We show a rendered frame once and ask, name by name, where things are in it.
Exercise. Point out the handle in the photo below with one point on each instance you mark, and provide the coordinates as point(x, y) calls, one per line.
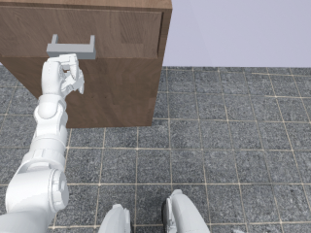
point(83, 51)

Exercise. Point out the cabinet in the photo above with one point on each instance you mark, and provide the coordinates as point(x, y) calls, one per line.
point(118, 91)

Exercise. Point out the left robot hand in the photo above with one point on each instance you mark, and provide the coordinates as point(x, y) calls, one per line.
point(55, 81)

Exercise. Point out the robot left forearm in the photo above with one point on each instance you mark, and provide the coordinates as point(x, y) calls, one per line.
point(50, 138)

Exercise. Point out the drawer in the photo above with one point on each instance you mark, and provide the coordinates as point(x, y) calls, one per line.
point(27, 31)

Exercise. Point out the right robot thigh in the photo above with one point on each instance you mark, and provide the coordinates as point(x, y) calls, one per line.
point(187, 217)

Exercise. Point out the robot right shin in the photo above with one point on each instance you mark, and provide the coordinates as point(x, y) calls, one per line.
point(171, 225)

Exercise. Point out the left robot upper arm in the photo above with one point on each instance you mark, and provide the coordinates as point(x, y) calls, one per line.
point(33, 200)

